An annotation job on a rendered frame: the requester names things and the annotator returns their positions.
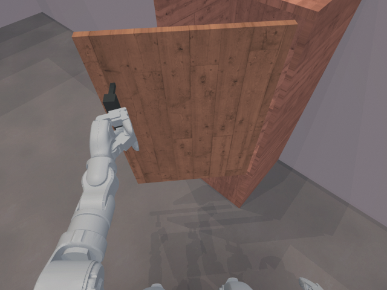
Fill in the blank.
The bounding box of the robot right shin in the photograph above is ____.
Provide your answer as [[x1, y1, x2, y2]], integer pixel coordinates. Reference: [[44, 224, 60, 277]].
[[226, 278, 238, 283]]

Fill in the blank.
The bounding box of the robot shin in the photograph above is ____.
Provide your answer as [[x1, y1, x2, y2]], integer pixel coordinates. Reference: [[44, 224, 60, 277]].
[[151, 283, 163, 288], [226, 278, 238, 283]]

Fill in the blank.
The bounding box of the cupboard door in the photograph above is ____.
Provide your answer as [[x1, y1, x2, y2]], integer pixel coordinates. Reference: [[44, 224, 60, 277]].
[[72, 20, 298, 184]]

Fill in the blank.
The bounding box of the robot right hand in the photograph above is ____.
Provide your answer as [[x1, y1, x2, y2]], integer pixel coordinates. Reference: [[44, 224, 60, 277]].
[[299, 277, 323, 290]]

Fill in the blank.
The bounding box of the robot left shin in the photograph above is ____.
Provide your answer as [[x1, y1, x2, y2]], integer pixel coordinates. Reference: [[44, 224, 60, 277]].
[[151, 283, 163, 288]]

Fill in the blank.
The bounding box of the robot left upper arm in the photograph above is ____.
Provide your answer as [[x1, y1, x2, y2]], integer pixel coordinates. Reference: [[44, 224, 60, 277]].
[[36, 260, 105, 290]]

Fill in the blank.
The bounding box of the left robot forearm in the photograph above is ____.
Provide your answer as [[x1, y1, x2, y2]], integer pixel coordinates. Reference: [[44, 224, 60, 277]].
[[33, 156, 119, 290]]

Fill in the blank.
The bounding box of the handle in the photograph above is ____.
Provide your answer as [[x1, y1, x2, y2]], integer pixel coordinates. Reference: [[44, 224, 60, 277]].
[[103, 83, 123, 130]]

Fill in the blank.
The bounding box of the robot left hand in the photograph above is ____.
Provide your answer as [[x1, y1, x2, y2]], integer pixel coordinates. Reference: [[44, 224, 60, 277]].
[[89, 107, 139, 162]]

